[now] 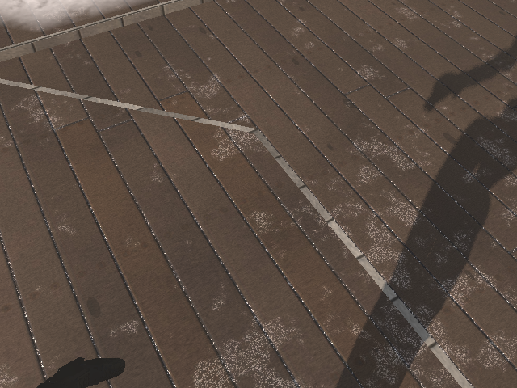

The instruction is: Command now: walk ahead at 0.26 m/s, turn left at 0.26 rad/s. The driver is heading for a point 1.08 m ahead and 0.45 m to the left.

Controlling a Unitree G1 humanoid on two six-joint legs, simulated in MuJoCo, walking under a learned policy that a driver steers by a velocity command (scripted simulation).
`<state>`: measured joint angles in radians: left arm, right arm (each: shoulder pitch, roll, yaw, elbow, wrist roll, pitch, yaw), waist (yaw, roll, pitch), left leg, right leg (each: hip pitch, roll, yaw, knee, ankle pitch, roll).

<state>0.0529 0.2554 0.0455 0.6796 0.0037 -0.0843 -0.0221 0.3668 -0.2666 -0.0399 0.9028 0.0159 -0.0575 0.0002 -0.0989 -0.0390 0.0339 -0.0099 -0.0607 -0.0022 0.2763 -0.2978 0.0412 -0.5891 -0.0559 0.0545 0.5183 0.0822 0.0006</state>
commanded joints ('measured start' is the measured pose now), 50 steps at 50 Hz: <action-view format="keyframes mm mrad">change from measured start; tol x32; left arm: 1 11 116 38 -62 8 -25 -3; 50 47 201 58 64 30 52 26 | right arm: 1 -13 -196 -49 -46 6 13 -17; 50 -169 -234 -83 -326 -18 81 -38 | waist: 1 78 145 -47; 5 152 -236 -547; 22 41 -43 -123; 24 103 404 -46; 50 89 -139 -88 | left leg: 1 -7 233 -169 127 659 88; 3 -158 132 -130 415 521 17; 5 -576 -2 -121 974 -467 -74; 22 -197 89 64 304 85 7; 24 -68 389 -428 78 489 191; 45 -136 214 -459 166 433 154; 50 -487 -24 -190 740 -330 -71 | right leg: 1 149 59 -13 -71 -22 -29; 4 910 -351 289 42 822 -256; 10 314 -229 91 -241 -21 -232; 20 331 -282 -69 -230 -158 -195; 25 -91 67 -71 560 -769 66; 46 355 68 4 -146 -216 24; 50 434 -316 400 -217 88 -298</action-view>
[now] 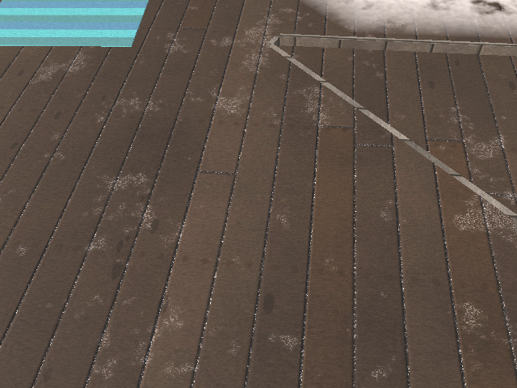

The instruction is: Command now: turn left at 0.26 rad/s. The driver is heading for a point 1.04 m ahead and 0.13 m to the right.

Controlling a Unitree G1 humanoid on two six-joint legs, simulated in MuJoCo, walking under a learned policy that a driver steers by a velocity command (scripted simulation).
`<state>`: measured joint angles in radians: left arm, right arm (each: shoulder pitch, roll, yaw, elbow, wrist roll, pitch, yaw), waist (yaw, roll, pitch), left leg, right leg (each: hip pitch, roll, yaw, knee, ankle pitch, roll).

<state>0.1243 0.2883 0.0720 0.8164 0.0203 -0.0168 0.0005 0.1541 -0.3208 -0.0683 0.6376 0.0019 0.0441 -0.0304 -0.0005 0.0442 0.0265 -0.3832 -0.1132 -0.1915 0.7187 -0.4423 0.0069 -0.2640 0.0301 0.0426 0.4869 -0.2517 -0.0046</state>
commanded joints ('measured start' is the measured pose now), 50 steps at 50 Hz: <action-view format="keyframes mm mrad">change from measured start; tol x8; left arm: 1 -49 154 28 -72 -2 -16 8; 14 68 73 -21 6 -5 -19 -7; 17 -28 98 -19 26 -10 -10 0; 50 74 84 -23 254 -19 18 45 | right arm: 1 47 -180 -62 -45 2 -17 -7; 8 -2 -25 -5 -24 5 -9 1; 14 40 -157 -30 27 -15 -7 -6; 16 20 -62 -8 24 -27 -18 15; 50 90 -36 28 263 -7 -58 4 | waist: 1 -20 -183 -71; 11 -2 -212 -80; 14 73 68 -129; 20 20 42 -13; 50 17 -35 0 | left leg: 1 -133 30 -3 365 -134 -53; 4 -108 47 9 335 -43 -95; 9 87 101 157 -90 32 -104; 12 293 115 139 -409 352 -47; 13 389 207 46 -364 568 -13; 17 209 184 45 -327 306 39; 50 176 129 106 -331 341 20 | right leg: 1 116 -350 341 -169 396 -256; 6 147 -223 150 -134 430 -194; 10 151 -224 154 -95 468 -190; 13 21 -168 109 -58 291 -64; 14 32 -88 24 -75 123 -8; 16 87 -67 -4 -57 80 36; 50 95 -68 -6 -69 152 46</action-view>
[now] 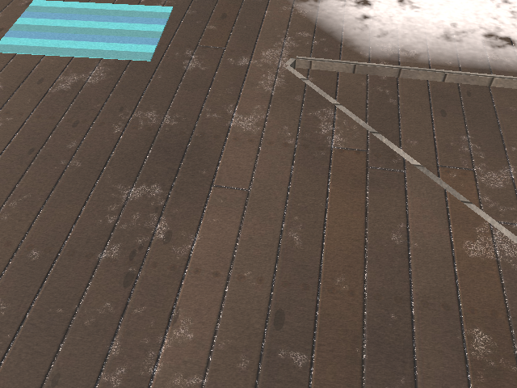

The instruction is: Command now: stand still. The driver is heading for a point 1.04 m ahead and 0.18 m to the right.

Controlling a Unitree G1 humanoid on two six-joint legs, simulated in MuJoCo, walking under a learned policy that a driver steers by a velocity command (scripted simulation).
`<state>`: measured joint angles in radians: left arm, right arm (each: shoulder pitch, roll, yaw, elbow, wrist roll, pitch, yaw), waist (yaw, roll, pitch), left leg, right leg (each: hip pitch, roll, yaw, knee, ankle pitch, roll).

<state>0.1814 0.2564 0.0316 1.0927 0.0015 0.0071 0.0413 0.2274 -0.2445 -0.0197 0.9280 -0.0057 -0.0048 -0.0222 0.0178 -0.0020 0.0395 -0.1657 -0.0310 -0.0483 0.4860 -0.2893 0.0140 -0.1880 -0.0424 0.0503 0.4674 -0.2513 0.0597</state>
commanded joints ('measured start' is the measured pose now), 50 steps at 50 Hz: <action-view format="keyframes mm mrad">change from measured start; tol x32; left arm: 1 20 115 17 -19 0 -6 5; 16 421 257 60 58 -9 -108 -55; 50 159 53 22 -152 2 -2 12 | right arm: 1 19 -112 -20 -21 1 -10 -4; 50 -165 -143 -31 -3 -16 -78 32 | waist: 1 -2 10 -12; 32 52 -100 127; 39 -113 180 -509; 50 28 95 -150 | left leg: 1 -43 46 -36 -98 187 12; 9 -106 249 -362 -301 -593 177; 13 -235 222 -277 -235 -389 147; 18 -676 63 -62 660 -167 46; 33 -383 54 86 33 307 34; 36 33 -10 114 9 399 97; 38 643 465 -476 37 869 369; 50 -195 233 -59 -263 403 233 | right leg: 1 19 6 -15 -49 151 -19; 11 -221 20 -62 282 -213 -109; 14 142 31 -45 -32 -58 -137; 17 295 -361 660 -318 -323 -339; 31 174 -180 38 -390 293 -230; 36 215 -127 -39 71 912 -122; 38 -295 126 -44 756 -317 -23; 39 -291 120 125 894 -408 -25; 50 -13 -35 -11 258 -6 -20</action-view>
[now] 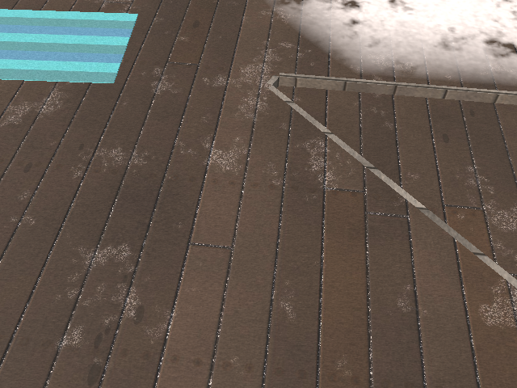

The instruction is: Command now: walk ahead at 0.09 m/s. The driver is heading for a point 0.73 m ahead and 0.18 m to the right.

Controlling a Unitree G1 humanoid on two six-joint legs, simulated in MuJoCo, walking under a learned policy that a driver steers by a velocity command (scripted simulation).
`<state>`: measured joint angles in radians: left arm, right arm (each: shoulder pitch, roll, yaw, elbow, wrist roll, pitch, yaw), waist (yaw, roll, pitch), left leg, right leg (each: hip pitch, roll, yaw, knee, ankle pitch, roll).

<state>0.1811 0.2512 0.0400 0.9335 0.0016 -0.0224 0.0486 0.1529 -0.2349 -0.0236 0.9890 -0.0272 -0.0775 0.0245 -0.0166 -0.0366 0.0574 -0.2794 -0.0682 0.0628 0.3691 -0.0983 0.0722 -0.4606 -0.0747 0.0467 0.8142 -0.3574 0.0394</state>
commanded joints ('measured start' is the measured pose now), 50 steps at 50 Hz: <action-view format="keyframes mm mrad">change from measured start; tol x32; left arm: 1 139 68 18 4 2 35 4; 50 -29 165 69 -221 6 -49 -59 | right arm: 1 -89 -154 -26 -60 10 3 -19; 19 311 -262 -87 78 40 -18 -33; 50 100 -125 -64 -174 7 14 -66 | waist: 1 58 125 -150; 50 -27 -3 -138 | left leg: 1 -104 264 -180 -163 39 162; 13 -162 49 -22 269 -308 16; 19 456 428 -534 -181 -335 166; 37 350 350 145 124 922 17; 39 32 278 152 617 563 -43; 40 -363 38 74 1064 -420 -108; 50 -237 154 -112 661 -150 -139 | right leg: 1 280 2 -12 -126 137 -4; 6 371 -73 60 -404 324 -73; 9 169 -35 85 -501 -266 -117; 14 248 -208 361 -591 -220 -240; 23 -485 5 111 281 27 -115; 38 313 154 -175 -220 256 -229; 40 871 -251 623 -392 193 -489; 50 177 -69 130 -516 888 -330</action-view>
